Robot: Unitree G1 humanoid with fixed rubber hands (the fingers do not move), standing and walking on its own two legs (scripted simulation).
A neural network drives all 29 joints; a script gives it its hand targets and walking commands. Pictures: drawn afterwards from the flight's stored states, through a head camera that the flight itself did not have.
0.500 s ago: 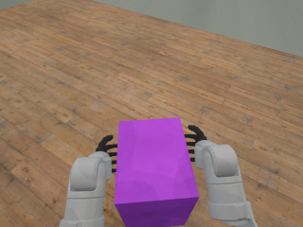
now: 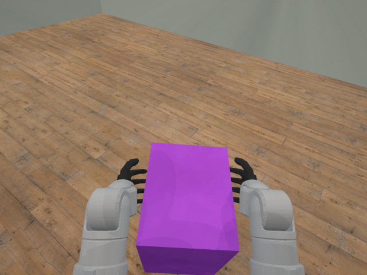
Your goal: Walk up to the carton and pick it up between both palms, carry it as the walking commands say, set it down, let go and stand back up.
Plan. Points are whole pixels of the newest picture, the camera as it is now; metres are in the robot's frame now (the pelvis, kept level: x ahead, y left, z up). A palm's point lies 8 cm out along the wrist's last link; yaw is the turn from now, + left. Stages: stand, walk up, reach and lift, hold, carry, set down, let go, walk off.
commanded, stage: carry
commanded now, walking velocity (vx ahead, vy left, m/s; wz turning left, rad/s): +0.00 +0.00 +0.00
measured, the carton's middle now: (184, 212) +0.27 +0.00 +0.02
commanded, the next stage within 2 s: none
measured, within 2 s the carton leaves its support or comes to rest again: neither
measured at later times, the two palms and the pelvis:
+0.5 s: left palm (117, 193) +0.29 +0.14 +0.07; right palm (235, 194) +0.29 -0.11 +0.07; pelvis +0.00 +0.03 +0.00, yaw -1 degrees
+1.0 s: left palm (120, 175) +0.33 +0.14 +0.07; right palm (230, 177) +0.33 -0.10 +0.07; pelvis +0.04 +0.03 +0.00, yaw -1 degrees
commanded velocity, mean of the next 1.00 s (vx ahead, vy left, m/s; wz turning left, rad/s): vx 0.00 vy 0.00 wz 0.00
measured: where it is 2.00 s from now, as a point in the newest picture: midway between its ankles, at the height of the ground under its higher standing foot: outside the picture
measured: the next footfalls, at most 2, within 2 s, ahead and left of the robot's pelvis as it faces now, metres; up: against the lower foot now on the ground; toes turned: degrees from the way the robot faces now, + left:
none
